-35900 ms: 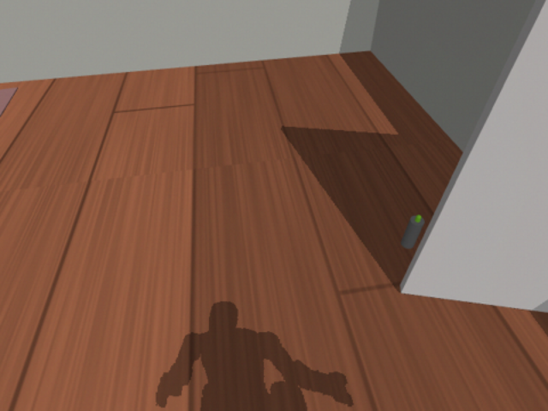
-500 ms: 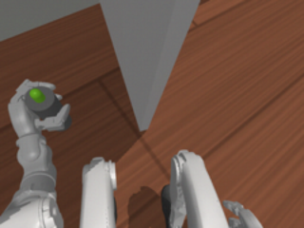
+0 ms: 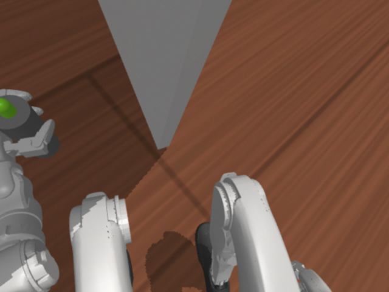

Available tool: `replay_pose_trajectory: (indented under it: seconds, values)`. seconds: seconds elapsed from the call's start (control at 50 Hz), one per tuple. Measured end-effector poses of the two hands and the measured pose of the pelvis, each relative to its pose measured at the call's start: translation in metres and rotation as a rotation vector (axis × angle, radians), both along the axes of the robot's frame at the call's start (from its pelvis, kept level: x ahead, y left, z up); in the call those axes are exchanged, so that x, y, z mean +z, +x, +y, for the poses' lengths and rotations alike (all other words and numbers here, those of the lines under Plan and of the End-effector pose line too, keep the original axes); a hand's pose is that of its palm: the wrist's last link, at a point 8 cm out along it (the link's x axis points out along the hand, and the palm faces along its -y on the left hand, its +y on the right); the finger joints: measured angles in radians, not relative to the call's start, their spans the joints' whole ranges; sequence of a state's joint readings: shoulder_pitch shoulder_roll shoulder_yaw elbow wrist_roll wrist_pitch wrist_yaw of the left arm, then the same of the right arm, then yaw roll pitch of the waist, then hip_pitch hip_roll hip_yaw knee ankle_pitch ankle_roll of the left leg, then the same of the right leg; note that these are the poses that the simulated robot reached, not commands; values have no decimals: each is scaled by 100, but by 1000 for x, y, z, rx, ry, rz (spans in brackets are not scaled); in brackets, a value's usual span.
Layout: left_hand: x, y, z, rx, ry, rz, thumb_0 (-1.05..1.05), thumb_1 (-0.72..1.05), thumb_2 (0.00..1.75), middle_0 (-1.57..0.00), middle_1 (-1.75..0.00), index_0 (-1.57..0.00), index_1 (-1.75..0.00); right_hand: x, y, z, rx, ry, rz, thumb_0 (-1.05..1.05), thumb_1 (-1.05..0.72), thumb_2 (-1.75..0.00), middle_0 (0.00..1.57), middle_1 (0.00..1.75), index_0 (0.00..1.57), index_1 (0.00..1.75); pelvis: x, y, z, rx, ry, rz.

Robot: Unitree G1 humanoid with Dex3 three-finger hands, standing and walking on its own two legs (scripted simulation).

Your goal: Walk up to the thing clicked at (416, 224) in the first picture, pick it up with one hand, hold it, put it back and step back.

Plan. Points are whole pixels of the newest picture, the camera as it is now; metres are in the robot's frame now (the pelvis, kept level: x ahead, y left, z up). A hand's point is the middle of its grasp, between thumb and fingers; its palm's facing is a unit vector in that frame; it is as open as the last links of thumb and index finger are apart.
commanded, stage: crouch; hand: left
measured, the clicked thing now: (26, 128) +0.46 +0.28 -0.08
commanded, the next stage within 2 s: lower in 0.32 s
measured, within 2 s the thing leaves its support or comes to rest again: rests again in 1.60 s
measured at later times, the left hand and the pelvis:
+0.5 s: hand (36, 133) +0.46 +0.28 -0.12, palm faces +0.30 -0.95 -0.01, open 8.2 cm; pelvis +0.00 +0.01 -0.03, yaw -3 degrees
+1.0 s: hand (45, 140) +0.47 +0.28 -0.18, palm faces +0.33 -0.94 -0.01, open 8.2 cm; pelvis +0.00 +0.01 -0.04, yaw -6 degrees
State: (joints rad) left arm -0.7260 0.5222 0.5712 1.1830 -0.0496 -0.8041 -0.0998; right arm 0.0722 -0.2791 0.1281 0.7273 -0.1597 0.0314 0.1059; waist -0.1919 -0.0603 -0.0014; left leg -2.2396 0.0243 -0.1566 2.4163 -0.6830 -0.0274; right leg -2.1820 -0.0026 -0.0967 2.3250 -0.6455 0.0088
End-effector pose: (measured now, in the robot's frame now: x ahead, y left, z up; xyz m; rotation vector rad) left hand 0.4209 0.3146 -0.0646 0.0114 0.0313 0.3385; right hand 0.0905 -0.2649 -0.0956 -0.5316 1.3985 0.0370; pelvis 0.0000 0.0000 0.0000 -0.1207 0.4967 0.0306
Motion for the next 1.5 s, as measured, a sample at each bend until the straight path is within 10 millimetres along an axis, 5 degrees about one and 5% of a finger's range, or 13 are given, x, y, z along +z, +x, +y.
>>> replay_pose_trajectory:
  seconds: [0.52,0.8,1.5]
  values:
    - [-55,5,6,-31,-9,14,3,-18,113,-82,-106,-83,-106,-7,12,-1,127,-62,32,0,-92,-91,21,30,20,30,-26,1,6,-21,-52,-69]
    - [-104,2,2,-2,-32,41,3,-19,113,-83,-105,-84,-105,-3,8,2,222,-112,78,0,-92,-90,21,30,20,30,-38,-3,9,-43,-86,-133]
    - [-141,11,6,-6,-12,41,3,-19,113,-83,-105,-84,-105,16,17,14,386,-205,92,0,-91,-90,21,30,21,30,-47,-9,20,-76,-160,-222]
